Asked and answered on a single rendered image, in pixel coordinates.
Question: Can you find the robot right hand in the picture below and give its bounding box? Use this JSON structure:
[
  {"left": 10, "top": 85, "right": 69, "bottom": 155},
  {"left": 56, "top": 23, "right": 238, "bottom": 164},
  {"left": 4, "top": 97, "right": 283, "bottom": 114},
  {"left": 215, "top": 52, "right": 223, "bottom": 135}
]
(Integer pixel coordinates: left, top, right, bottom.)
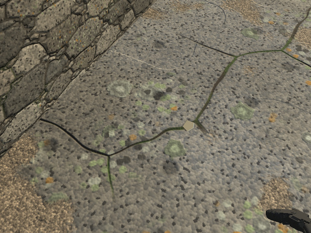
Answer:
[{"left": 265, "top": 208, "right": 311, "bottom": 233}]

